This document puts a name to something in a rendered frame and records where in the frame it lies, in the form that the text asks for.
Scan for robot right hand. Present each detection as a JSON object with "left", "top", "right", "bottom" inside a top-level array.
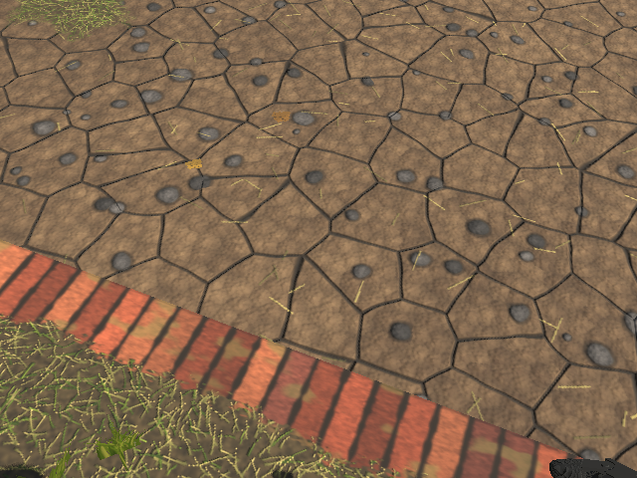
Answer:
[{"left": 549, "top": 458, "right": 637, "bottom": 478}]

